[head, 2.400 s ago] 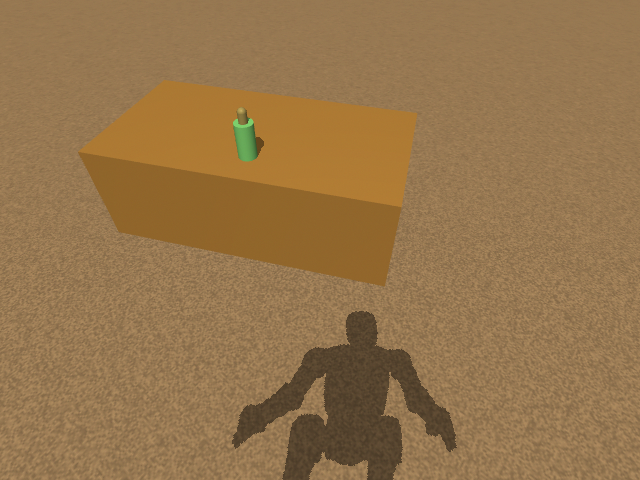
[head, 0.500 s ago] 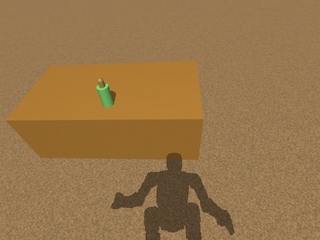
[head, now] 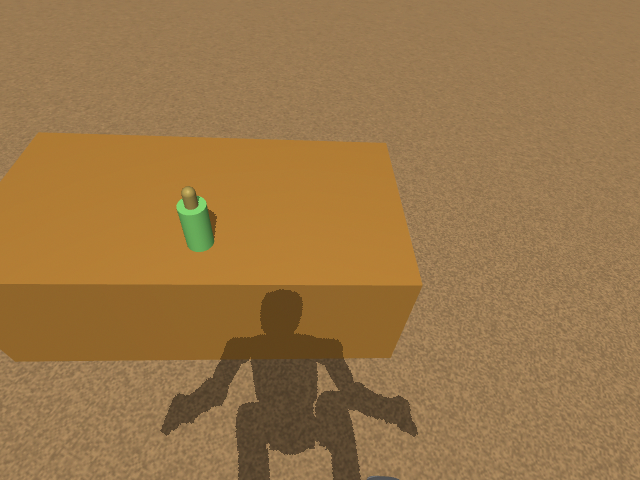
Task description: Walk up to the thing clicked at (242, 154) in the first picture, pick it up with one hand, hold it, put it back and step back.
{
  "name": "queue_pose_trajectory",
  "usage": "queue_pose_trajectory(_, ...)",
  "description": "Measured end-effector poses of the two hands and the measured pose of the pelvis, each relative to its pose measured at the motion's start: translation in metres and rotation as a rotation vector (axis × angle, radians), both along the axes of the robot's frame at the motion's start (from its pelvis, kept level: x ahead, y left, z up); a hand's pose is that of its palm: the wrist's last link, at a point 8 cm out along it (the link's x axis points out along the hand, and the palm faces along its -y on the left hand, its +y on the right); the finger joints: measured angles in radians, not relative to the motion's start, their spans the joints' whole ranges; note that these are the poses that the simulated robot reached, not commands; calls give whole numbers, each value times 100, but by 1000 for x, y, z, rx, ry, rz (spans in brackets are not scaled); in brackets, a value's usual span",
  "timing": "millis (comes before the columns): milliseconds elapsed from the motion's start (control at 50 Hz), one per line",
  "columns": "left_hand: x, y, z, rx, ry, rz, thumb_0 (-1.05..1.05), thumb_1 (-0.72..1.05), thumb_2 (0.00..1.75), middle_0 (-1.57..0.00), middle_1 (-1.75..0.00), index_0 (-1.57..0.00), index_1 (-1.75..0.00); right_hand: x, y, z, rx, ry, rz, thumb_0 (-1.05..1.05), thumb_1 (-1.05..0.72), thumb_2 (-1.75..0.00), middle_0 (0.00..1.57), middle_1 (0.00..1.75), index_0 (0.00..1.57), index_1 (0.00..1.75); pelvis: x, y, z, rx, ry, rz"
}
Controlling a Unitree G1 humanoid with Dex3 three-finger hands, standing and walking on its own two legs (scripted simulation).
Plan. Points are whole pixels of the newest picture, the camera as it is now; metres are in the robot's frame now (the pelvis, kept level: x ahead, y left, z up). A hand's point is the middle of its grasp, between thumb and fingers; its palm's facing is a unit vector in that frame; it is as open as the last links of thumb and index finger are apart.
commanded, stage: walk up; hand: left
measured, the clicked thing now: (194, 216) +0.78 +0.28 -0.24
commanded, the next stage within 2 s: none
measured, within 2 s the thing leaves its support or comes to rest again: neither
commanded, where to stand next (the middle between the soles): +0.32 +0.10 m, yaw -3 degrees
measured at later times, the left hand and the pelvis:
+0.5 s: hand (32, 460) +0.21 +0.36 -0.11, palm faces -0.04 -0.88 -0.48, open 7.4 cm; pelvis +0.15 +0.07 +0.00, yaw -2 degrees
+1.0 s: hand (47, 376) +0.34 +0.42 -0.16, palm faces -0.13 -0.93 -0.35, open 7.3 cm; pelvis +0.24 +0.16 -0.01, yaw -5 degrees
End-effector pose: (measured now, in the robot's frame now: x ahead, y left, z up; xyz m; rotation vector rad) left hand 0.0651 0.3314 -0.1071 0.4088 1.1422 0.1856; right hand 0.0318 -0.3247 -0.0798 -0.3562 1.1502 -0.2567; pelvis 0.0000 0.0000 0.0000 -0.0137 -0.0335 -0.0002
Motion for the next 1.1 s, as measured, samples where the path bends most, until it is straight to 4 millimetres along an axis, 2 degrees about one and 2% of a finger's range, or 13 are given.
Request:
queue_pose_trajectory(140, 83, 3, 20, -2, -53, -70, 1, 91, 90, -20, -30, -21, -30, 10, 30, -20, 65, 89, -31, 1, -90, -90, 21, 30, 21, 30, 47, 21, 4, 12, -2, -20)
queue_pose_trajectory(220, 123, 4, 23, 32, -93, -94, 1, 91, 90, -20, -30, -21, -30, 35, 38, -43, 106, 91, -45, 1, -90, -90, 21, 30, 21, 30, 78, 23, -9, 16, -3, -31)
queue_pose_trajectory(260, 135, 7, 23, 49, -124, -83, 1, 91, 90, -20, -30, -21, -30, 54, 43, -53, 120, 88, -40, 1, -90, -90, 20, 30, 21, 30, 88, 24, -13, -5, -15, -37)
queue_pose_trajectory(380, 140, 25, 39, 62, -140, -24, 1, 91, 90, -20, -30, -21, -30, 127, 61, -46, 132, 23, 36, 1, -90, -90, 20, 30, 21, 30, 120, 41, -2, 0, -29, -30)
queue_pose_trajectory(480, 136, 58, 43, 77, -78, -9, 1, 90, 90, -20, -30, -21, -30, 177, 70, -31, 101, -38, 65, 1, -90, -90, 20, 30, 21, 30, 143, 66, 2, -1, -25, -32)
queue_pose_trajectory(560, 141, 95, 33, 75, -38, 8, 1, 90, 90, -21, -30, -21, -30, 204, 85, -22, 56, -33, 72, 0, -90, -90, 20, 30, 20, 30, 166, 92, -2, -11, -13, -30)
queue_pose_trajectory(620, 153, 127, 14, 65, -2, 17, 1, 90, 90, -20, -30, -21, -30, 221, 102, -19, 0, -34, 62, 0, -90, -90, 20, 30, 20, 30, 185, 118, -12, -11, -5, -35)
queue_pose_trajectory(660, 165, 143, -2, 58, 29, 22, 1, 90, 90, -20, -30, -21, -30, 226, 116, -18, -31, -44, 44, 0, -90, -90, 20, 30, 20, 30, 195, 131, -18, 16, -12, -46)
queue_pose_trajectory(700, 178, 149, -11, 40, 55, 19, 1, 91, 90, -20, -30, -21, -30, 227, 130, -14, -34, -44, 27, 0, -90, -90, 20, 30, 20, 30, 204, 141, -17, -2, -10, -53)
queue_pose_trajectory(780, 210, 149, -16, -14, 63, -13, 1, 91, 90, -20, -30, -20, -30, 223, 154, -3, -30, -16, -6, 0, -90, -90, 20, 30, 21, 30, 220, 151, -6, -10, -8, -62)
queue_pose_trajectory(840, 232, 145, -16, -46, 54, -25, 1, 91, 90, -20, -30, -20, -30, 219, 164, 0, -31, 14, -15, 0, -90, -90, 21, 30, 21, 30, 229, 157, -2, -6, -6, -63)
queue_pose_trajectory(960, 266, 135, -18, -60, 62, -46, 1, 91, 90, -20, -30, -20, -30, 220, 164, -12, -35, 47, -39, 0, -90, -90, 21, 30, 21, 30, 239, 160, -5, 7, 0, -78)
queue_pose_trajectory(1100, 292, 114, -13, -34, 26, -73, 1, 91, 90, -20, -30, -20, -30, 236, 148, -38, -10, 29, -63, 1, -90, -90, 21, 30, 21, 30, 239, 145, -14, -7, 0, -94)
